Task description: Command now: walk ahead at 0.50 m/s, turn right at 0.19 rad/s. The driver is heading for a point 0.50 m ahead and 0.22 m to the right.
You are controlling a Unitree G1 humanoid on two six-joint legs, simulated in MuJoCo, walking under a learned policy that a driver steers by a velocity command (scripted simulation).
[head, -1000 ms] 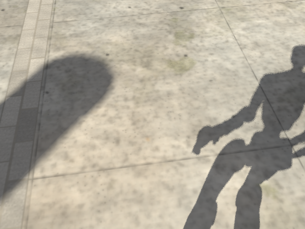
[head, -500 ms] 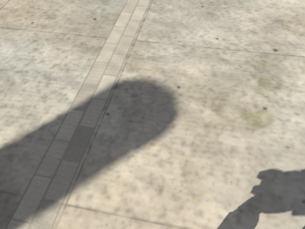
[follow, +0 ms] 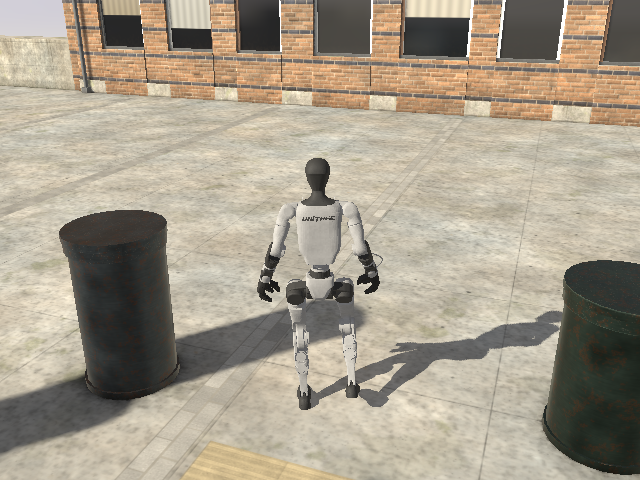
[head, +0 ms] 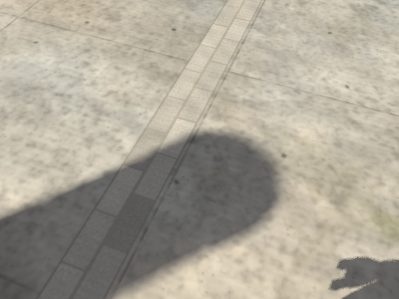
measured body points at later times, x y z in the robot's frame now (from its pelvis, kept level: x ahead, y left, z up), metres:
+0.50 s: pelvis +0.27 -0.08 -0.01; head +0.31 -0.09 +0.44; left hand +0.48 +0.15 -0.11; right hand +0.31 -0.38 -0.12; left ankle +0.20 +0.09 -0.64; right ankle +0.31 -0.16 -0.74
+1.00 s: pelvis +0.48 -0.09 -0.01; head +0.51 -0.10 +0.44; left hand +0.69 +0.11 -0.13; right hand +0.53 -0.38 -0.11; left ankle +0.61 -0.04 -0.74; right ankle +0.38 -0.21 -0.70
